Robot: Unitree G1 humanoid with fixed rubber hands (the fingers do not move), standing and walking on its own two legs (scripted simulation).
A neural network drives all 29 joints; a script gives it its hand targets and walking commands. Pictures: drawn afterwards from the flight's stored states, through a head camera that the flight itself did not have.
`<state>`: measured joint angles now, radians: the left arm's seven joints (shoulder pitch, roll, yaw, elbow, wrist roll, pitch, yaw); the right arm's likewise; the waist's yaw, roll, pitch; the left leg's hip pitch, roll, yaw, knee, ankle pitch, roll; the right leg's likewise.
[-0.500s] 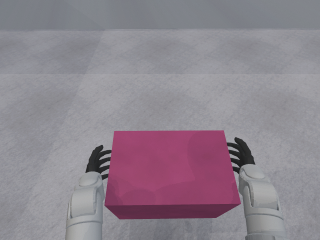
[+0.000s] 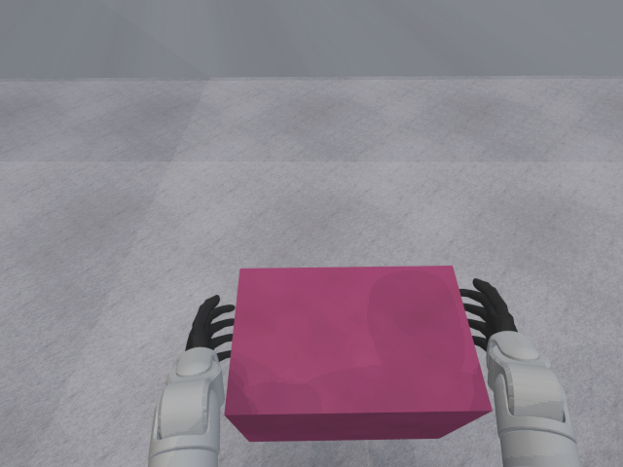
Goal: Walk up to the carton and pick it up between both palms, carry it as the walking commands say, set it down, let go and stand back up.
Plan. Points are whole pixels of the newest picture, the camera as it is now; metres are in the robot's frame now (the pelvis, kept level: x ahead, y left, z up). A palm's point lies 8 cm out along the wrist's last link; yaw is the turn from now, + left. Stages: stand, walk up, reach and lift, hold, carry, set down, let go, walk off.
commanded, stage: hold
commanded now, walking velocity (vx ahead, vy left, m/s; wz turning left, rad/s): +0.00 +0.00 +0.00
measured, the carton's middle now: (345, 358) +0.29 -0.06 -0.06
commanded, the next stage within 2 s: set down in 0.72 s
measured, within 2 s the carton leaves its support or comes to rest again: neither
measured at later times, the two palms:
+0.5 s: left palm (220, 339) +0.28 +0.11 +0.04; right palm (514, 306) +0.27 -0.27 +0.06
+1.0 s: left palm (211, 350) +0.29 +0.13 +0.01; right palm (500, 332) +0.26 -0.26 +0.02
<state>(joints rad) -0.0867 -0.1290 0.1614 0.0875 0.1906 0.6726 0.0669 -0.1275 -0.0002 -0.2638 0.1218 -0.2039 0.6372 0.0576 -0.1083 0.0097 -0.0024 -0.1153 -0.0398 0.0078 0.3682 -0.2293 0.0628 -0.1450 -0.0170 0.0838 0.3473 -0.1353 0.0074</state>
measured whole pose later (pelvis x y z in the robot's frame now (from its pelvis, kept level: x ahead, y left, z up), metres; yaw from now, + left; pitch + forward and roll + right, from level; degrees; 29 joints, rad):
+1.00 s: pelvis +0.00 -0.02 +0.00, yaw +2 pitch -2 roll +0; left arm -0.20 -0.14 0.30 0.32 0.26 0.60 -0.03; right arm -0.20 0.03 -0.38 0.29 -0.27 0.60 0.13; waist -0.11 0.01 -0.03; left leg -0.07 -0.06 -0.07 0.28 -0.18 0.04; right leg -0.08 -0.02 0.08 0.26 -0.16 0.04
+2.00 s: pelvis -0.07 -0.05 -0.09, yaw +3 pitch +32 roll +0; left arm -0.62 -0.09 0.42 0.44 0.22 0.39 0.05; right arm -0.64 0.01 -0.50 0.45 -0.25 0.39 0.04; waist -0.07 0.03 -0.08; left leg -1.22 -0.07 -0.08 1.00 -0.33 -0.01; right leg -1.24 0.04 0.07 0.98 -0.29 0.03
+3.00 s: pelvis -0.11 -0.06 -0.25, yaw +4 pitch +47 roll +2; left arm -1.00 0.11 0.37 0.66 0.08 0.37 0.12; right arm -1.02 -0.16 -0.41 0.68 -0.08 0.37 -0.08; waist -0.07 0.02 -0.14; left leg -1.94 -0.10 -0.06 1.61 -0.48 -0.06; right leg -1.98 0.08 0.08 1.60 -0.44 0.03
